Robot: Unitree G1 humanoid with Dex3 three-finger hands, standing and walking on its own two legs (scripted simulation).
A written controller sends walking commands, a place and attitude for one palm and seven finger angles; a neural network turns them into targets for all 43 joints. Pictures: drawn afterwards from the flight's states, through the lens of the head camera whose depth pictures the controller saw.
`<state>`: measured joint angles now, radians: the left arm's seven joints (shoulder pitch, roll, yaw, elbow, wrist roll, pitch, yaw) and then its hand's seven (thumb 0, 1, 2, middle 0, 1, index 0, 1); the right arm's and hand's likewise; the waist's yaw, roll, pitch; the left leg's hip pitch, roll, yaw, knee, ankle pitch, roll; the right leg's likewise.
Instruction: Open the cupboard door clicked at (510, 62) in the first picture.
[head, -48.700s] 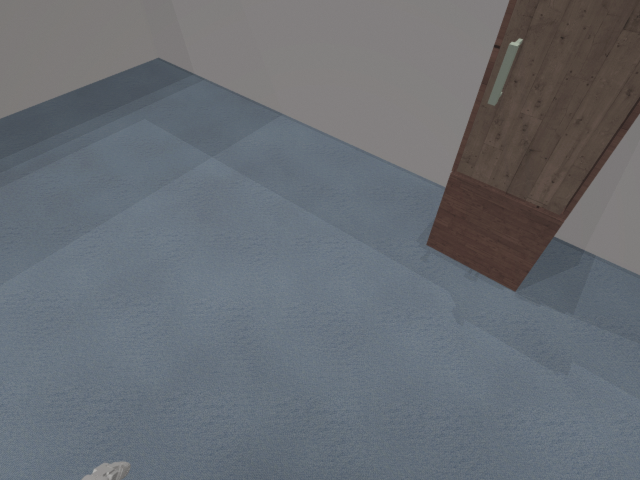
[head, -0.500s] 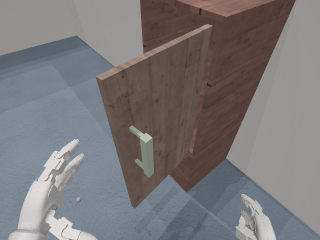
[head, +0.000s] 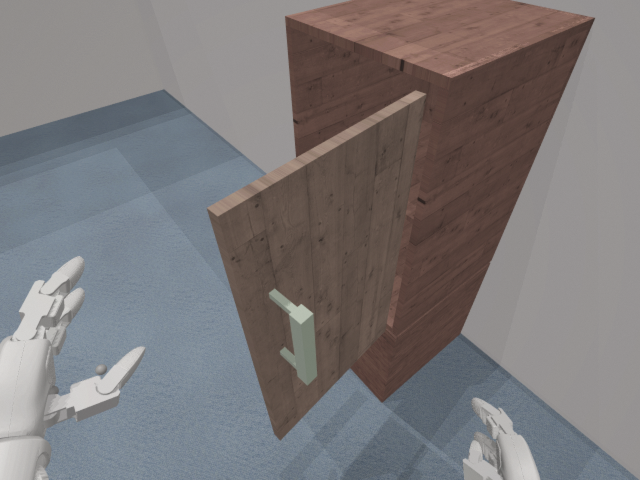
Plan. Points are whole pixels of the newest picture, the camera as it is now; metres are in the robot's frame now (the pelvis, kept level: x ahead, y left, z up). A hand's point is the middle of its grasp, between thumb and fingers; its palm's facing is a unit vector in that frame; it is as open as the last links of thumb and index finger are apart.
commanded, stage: draw the hand back to the body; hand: left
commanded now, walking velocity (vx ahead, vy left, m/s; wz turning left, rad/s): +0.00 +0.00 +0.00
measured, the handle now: (293, 338) +0.30 +0.07 +0.02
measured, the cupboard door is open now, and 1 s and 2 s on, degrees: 98 98 98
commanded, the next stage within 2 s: step back with the hand held close in 0.54 s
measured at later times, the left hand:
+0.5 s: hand (86, 355) +0.18 +0.24 +0.16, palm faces +0.43 -0.81 -0.39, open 7.5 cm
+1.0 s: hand (81, 366) +0.18 +0.25 +0.15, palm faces +0.30 -0.82 -0.49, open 7.4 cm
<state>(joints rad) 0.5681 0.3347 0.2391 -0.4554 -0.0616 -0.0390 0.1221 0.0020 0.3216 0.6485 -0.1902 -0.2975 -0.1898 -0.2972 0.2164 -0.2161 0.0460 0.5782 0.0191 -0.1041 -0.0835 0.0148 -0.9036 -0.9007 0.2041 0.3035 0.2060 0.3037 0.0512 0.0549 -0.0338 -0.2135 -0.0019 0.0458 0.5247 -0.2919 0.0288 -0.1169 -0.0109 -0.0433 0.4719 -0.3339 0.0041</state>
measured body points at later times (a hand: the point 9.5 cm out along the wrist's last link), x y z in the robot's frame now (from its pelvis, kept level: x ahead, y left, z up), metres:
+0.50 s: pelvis -0.01 -0.02 +0.01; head -0.02 -0.04 +0.46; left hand +0.15 +0.28 +0.18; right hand +0.18 -0.24 -0.08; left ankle -0.01 +0.10 -0.74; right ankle -0.05 -0.12 -0.74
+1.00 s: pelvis -0.03 +0.00 +0.01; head -0.01 -0.01 +0.45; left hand +0.15 +0.29 +0.17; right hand +0.14 -0.26 -0.07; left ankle -0.01 +0.10 -0.74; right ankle -0.05 -0.12 -0.74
